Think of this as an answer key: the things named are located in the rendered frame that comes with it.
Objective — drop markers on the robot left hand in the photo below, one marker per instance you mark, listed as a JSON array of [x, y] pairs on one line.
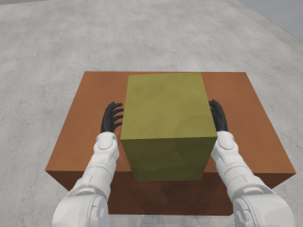
[[108, 120]]

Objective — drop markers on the robot right hand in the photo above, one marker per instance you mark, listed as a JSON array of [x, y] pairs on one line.
[[218, 116]]

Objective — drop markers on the robot right forearm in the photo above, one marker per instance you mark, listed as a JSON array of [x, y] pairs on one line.
[[235, 173]]

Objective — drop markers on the robot right upper arm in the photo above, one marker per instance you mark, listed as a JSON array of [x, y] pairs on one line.
[[262, 210]]

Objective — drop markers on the pedestal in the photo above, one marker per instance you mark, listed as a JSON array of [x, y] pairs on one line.
[[246, 119]]

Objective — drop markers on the carton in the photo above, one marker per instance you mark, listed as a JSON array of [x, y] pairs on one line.
[[168, 131]]

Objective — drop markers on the robot left upper arm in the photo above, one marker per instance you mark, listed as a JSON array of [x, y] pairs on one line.
[[82, 211]]

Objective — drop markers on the robot left forearm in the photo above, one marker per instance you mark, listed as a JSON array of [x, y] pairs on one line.
[[100, 171]]

